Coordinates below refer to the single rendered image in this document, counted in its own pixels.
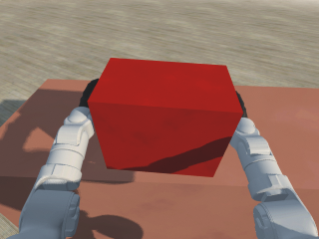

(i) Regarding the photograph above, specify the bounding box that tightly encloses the left robot forearm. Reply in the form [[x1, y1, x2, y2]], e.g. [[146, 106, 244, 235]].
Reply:
[[18, 107, 95, 233]]

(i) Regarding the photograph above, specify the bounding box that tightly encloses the robot right hand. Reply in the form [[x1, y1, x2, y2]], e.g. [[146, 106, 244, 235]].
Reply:
[[236, 91, 248, 119]]

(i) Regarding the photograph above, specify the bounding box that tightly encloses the right robot forearm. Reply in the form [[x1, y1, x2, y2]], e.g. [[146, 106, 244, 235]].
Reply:
[[229, 118, 318, 236]]

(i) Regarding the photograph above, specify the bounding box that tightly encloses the left robot upper arm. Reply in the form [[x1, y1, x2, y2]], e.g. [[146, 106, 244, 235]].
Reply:
[[6, 189, 80, 239]]

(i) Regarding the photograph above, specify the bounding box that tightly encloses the robot left hand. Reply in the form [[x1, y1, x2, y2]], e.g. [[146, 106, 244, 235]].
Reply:
[[79, 78, 99, 108]]

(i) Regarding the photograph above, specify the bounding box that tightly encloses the right robot upper arm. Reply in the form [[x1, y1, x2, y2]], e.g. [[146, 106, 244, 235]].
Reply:
[[253, 199, 319, 239]]

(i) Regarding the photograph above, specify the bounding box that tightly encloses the pedestal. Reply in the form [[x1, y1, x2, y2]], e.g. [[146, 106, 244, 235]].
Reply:
[[0, 79, 319, 239]]

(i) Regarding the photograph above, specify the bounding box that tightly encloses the carton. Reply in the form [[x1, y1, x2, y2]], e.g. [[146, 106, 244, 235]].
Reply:
[[87, 58, 243, 177]]

